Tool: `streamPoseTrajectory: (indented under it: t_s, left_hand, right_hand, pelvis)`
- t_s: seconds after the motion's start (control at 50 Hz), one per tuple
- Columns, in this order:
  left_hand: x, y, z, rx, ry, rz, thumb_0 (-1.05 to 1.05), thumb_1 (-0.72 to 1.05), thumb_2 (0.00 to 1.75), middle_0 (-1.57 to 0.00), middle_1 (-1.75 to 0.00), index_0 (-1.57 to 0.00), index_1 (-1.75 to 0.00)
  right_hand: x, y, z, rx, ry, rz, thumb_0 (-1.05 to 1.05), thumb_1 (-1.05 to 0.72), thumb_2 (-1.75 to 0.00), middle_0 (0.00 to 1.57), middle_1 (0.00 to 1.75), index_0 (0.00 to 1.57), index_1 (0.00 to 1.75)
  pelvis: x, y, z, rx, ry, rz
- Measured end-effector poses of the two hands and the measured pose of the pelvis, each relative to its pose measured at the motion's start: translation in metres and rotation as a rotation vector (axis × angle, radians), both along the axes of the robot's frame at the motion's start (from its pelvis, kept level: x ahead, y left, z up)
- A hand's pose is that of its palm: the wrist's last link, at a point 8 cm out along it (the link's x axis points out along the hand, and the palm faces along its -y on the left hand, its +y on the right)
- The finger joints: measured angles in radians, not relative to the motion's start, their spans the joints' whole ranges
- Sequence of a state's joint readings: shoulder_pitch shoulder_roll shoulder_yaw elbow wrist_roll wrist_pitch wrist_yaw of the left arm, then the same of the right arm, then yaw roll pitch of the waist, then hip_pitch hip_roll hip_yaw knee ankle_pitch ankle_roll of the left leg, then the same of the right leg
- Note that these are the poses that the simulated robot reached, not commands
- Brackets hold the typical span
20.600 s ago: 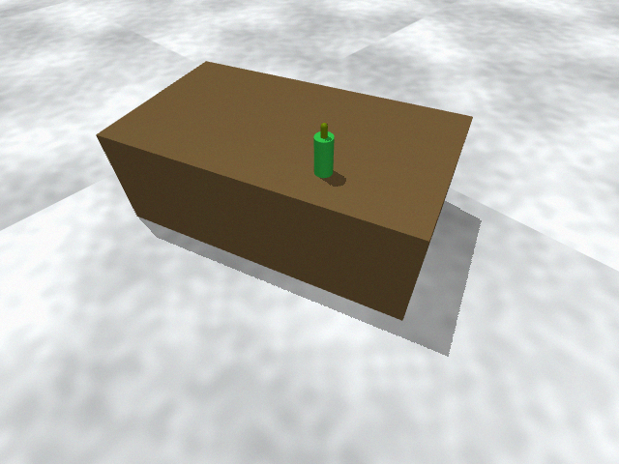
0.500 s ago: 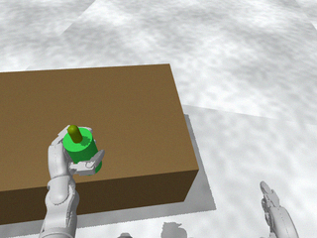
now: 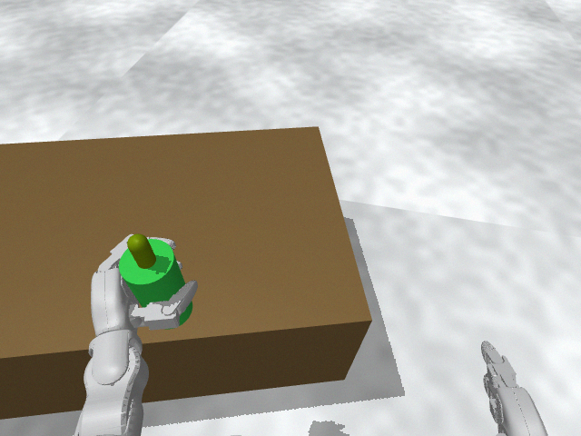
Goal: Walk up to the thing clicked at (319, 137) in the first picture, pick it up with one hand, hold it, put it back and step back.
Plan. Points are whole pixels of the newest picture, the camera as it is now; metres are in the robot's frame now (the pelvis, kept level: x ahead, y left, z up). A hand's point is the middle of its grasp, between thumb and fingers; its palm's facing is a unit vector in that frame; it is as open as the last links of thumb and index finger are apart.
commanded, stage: hold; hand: left
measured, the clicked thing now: (156, 279) +0.33 +0.18 +0.06
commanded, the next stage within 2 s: crouch in 1.84 s
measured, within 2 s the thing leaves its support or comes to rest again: neither
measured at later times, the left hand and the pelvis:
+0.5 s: hand (167, 275) +0.33 +0.17 +0.06, palm faces +0.25 -0.97 -0.02, open 8.6 cm; pelvis +0.00 +0.00 +0.01, yaw +0 degrees
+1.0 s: hand (165, 270) +0.34 +0.17 +0.07, palm faces +0.25 -0.97 -0.02, open 8.6 cm; pelvis +0.00 -0.01 +0.01, yaw +0 degrees
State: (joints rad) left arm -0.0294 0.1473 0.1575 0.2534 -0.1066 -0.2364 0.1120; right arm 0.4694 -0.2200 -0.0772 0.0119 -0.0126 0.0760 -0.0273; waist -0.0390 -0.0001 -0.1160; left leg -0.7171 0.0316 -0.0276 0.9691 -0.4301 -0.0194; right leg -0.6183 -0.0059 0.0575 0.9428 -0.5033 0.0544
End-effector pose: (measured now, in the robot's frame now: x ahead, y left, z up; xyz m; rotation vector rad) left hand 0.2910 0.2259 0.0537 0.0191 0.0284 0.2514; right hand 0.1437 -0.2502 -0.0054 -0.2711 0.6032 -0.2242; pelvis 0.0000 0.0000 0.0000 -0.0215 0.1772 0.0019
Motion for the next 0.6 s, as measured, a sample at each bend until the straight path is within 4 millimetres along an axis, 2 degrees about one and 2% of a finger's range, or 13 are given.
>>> streamPoseTrajectory:
  t_s: [0.28,0.42,0.6]
  left_hand:
    - [0.003,-0.002,0.015,0.002,-0.009,0.001,0.00,-0.18,1.03,-0.75,-0.98,-0.81,-0.99]
    - [0.010,-0.005,0.013,-0.009,0.009,0.007,0.00,-0.18,1.03,-0.75,-0.98,-0.81,-0.99]
    - [0.005,-0.009,0.008,-0.011,0.019,0.011,0.00,-0.18,1.03,-0.75,-0.98,-0.81,-0.99]
  right_hand:
    - [0.004,-0.002,0.001,0.005,-0.007,-0.015,-0.01,0.53,-0.06,0.06,0.06,0.06,0.06]
    - [0.003,-0.005,-0.001,0.010,-0.002,-0.020,-0.01,0.53,-0.06,0.06,0.06,0.06,0.06]
    - [0.000,-0.010,-0.007,0.010,0.021,-0.029,-0.01,0.53,-0.06,0.06,0.06,0.05,0.06]
  pelvis:
    - [0.002,-0.001,0.004,0.002,-0.015,0.001]
    - [0.002,-0.003,0.005,0.005,-0.015,-0.001]
    - [0.004,-0.005,0.005,0.007,-0.014,-0.004]
